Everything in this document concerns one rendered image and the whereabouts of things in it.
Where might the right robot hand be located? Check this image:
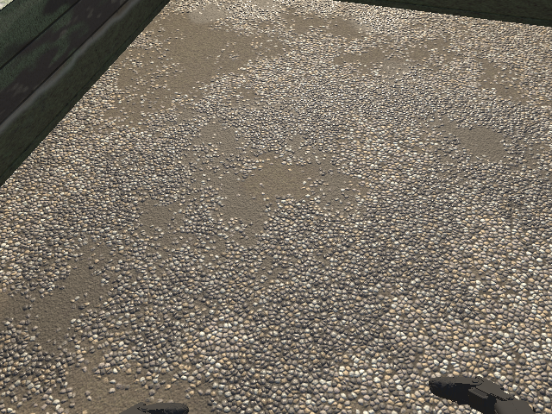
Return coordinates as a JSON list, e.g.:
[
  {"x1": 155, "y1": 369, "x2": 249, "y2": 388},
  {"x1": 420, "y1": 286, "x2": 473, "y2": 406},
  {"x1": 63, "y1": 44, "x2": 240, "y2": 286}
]
[{"x1": 429, "y1": 376, "x2": 536, "y2": 414}]

